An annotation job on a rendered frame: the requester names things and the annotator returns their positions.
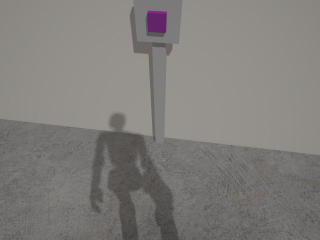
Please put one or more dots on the button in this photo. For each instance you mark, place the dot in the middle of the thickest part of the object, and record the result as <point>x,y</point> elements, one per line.
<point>157,21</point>

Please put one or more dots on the panel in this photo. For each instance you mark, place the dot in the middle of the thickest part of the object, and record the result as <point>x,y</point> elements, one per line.
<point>173,9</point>

